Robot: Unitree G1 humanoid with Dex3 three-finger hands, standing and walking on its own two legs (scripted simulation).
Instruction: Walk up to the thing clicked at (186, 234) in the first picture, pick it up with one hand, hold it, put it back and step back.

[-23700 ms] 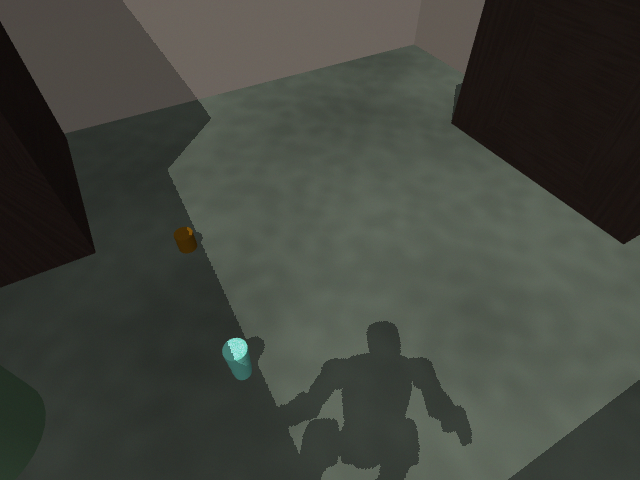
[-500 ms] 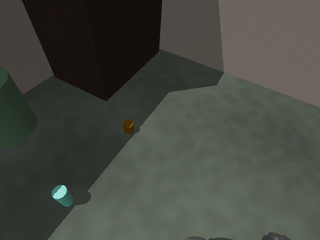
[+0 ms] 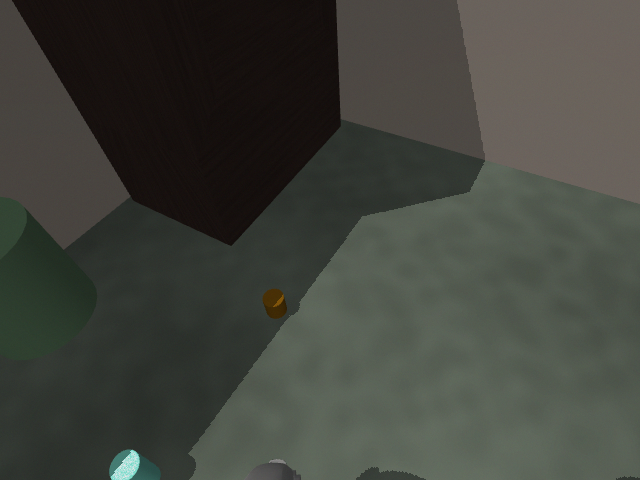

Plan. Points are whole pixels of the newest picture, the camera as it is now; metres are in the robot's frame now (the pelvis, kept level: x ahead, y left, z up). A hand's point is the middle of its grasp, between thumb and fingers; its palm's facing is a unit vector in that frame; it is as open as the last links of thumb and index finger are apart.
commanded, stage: walk up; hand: left
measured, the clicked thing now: (275, 303) +0.79 +0.25 -0.73
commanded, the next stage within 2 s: none
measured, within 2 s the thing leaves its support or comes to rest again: neither
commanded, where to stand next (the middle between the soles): +0.40 +0.02 m, yaw -1 degrees
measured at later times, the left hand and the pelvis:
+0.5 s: hand (153, 419) +0.24 +0.29 -0.14, palm faces -0.09 -0.92 -0.37, open 7.4 cm; pelvis +0.18 +0.02 -0.01, yaw +0 degrees
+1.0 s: hand (168, 357) +0.35 +0.31 -0.17, palm faces -0.04 -0.91 -0.41, open 7.4 cm; pelvis +0.30 +0.03 -0.02, yaw +0 degrees
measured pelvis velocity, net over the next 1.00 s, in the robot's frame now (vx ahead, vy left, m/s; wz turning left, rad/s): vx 0.30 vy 0.03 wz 0.00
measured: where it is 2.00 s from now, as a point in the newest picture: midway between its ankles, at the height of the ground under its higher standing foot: (340, 437)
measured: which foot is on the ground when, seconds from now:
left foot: up 0.00-0.16, down 0.18-0.58, up 0.60-0.92, down 0.94-1.00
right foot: down 0.00-0.20, up 0.22-0.54, down 0.56-1.00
